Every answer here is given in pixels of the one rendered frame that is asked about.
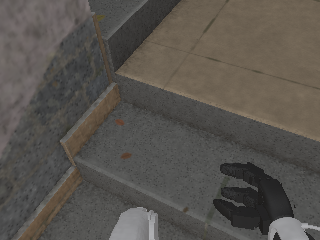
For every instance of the robot left thigh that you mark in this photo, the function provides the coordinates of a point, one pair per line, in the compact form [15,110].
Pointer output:
[137,224]

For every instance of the right robot forearm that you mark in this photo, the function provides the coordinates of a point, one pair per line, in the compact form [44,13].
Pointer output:
[288,228]

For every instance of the robot right hand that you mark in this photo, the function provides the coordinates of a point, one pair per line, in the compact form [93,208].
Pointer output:
[267,205]

